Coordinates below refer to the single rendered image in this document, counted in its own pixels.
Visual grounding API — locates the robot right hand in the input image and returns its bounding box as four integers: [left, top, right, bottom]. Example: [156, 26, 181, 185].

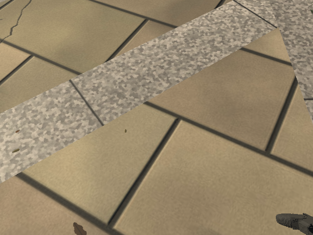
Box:
[276, 213, 313, 235]

